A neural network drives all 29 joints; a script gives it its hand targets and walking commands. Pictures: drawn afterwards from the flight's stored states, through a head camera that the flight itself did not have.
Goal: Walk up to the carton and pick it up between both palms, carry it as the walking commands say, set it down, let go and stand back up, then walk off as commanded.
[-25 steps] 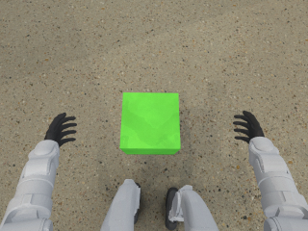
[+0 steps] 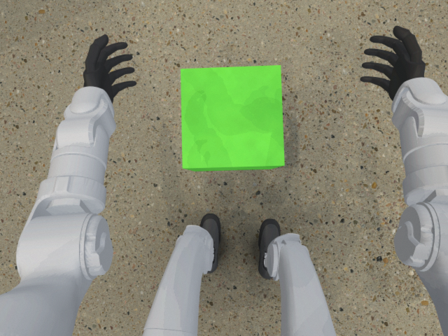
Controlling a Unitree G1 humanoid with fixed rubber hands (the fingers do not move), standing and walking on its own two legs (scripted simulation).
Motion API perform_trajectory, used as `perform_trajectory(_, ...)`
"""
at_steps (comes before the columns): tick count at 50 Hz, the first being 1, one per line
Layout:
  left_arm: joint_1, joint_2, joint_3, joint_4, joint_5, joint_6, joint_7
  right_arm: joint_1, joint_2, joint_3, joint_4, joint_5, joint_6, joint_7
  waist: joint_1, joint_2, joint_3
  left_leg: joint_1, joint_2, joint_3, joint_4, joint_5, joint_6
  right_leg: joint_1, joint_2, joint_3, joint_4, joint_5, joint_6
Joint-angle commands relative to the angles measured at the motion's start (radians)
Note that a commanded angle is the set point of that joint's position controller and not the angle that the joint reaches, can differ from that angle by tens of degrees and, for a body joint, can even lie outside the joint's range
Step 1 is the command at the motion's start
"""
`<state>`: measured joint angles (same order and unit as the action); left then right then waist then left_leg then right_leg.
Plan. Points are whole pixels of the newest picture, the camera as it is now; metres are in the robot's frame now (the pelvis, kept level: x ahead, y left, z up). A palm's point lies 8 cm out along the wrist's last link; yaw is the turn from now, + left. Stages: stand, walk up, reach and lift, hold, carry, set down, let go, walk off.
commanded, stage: reach and lift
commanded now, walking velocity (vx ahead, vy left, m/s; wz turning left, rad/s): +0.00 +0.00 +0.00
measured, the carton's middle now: (231, 126) +0.52 +0.04 -0.54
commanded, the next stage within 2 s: none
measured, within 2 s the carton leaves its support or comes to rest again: neither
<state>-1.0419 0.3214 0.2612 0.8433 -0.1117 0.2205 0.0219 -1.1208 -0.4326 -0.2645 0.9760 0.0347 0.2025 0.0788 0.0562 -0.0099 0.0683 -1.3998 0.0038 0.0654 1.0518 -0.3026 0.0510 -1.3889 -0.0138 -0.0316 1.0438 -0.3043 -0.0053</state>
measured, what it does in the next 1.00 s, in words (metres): lowers itself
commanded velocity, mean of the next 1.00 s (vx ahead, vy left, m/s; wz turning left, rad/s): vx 0.00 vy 0.00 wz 0.00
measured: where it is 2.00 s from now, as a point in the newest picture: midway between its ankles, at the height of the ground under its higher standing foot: (237, 256)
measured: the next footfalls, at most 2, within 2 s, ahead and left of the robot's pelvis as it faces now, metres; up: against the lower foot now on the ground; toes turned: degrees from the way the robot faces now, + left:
none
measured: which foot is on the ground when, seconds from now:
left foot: down 0.00-1.00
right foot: down 0.00-1.00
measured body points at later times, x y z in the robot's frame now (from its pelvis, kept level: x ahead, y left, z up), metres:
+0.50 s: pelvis +0.00 -0.02 -0.04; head +0.33 -0.01 +0.27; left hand +0.50 +0.25 -0.17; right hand +0.54 -0.20 -0.18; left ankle +0.08 +0.10 -0.63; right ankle +0.08 -0.12 -0.63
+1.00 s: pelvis -0.04 +0.01 -0.20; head +0.35 +0.01 +0.01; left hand +0.52 +0.24 -0.36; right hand +0.56 -0.20 -0.36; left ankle +0.08 +0.10 -0.63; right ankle +0.08 -0.12 -0.63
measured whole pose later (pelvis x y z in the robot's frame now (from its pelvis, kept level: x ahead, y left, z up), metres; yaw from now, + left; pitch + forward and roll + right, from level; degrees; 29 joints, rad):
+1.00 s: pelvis -0.04 +0.01 -0.20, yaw -3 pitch +33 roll -1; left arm -1.41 0.44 0.20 0.72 -0.25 0.31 0.15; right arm -1.53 -0.56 -0.10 0.87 0.24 0.29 -0.05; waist 0.08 0.01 0.53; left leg -1.93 0.01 0.05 1.91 -0.55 0.06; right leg -1.94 0.03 0.01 1.89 -0.53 0.02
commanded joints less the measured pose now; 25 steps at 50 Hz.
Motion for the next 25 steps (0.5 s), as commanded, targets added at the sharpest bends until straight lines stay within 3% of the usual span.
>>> perform_trajectory(1, -0.288, 0.116, 0.069, -0.021, 0.063, -0.029, -0.002, -0.308, -0.144, -0.042, -0.051, -0.016, -0.040, 0.016, 0.026, 0.039, -0.958, 0.640, -0.021, -0.143, -0.017, 0.454, -0.101, 0.134, 0.085, 0.036, -0.018, 0.150, -0.001)
perform_trajectory(6, -0.300, 0.118, 0.134, -0.008, 0.090, -0.068, -0.022, -0.350, -0.100, -0.073, -0.054, -0.060, -0.060, -0.006, 0.033, -0.027, -1.057, 0.461, -0.039, -0.111, 0.016, 0.528, -0.085, 0.290, 0.079, 0.068, 0.020, 0.357, 0.003)
perform_trajectory(11, -0.252, 0.173, 0.161, -0.056, 0.070, -0.119, -0.056, -0.321, -0.036, -0.058, -0.168, -0.076, -0.082, -0.056, 0.018, -0.139, -1.262, 0.224, -0.057, -0.072, 0.045, 0.571, -0.064, 0.655, 0.055, 0.119, 0.089, 0.720, 0.007)
perform_trajectory(12, -0.238, 0.188, 0.167, -0.070, 0.063, -0.127, -0.065, -0.314, -0.019, -0.050, -0.194, -0.073, -0.081, -0.068, 0.024, -0.158, -1.293, 0.128, -0.061, -0.059, 0.038, 0.541, -0.061, 0.770, 0.037, 0.145, 0.103, 0.811, 0.008)
perform_trajectory(14, -0.189, 0.215, 0.180, -0.052, 0.055, -0.136, -0.075, -0.303, 0.024, -0.043, -0.241, -0.075, -0.074, -0.089, 0.048, -0.225, -1.292, -0.177, -0.067, -0.034, 0.002, 0.352, -0.054, 1.024, -0.023, 0.214, 0.143, 0.968, 0.019)
perform_trajectory(15, -0.182, 0.227, 0.186, -0.041, 0.055, -0.139, -0.080, -0.300, 0.043, -0.037, -0.243, -0.074, -0.066, -0.100, 0.058, -0.238, -1.264, -0.288, -0.068, -0.029, -0.011, 0.262, -0.052, 1.078, -0.043, 0.236, 0.152, 0.969, 0.026)
perform_trajectory(16, -0.196, 0.230, 0.184, -0.034, 0.057, -0.139, -0.086, -0.317, 0.038, -0.032, -0.241, -0.074, -0.062, -0.110, 0.057, -0.217, -1.237, -0.300, -0.067, -0.034, -0.002, 0.234, -0.054, 1.035, -0.042, 0.232, 0.159, 0.904, 0.031)
perform_trajectory(19, -0.269, 0.223, 0.180, 0.016, 0.094, -0.142, -0.104, -0.354, 0.067, 0.006, -0.167, -0.051, -0.057, -0.114, 0.078, -0.119, -1.055, -0.248, -0.056, -0.030, 0.070, 0.202, -0.070, 0.665, 0.003, 0.173, 0.179, 0.589, 0.032)
perform_trajectory(25, -0.418, 0.138, 0.152, 0.117, 0.108, -0.111, -0.094, -0.417, 0.000, -0.074, 0.003, -0.080, -0.040, -0.092, 0.030, -0.012, -0.802, -0.257, -0.032, -0.036, 0.233, 0.025, -0.097, 0.091, 0.060, 0.091, 0.282, 0.100, 0.024)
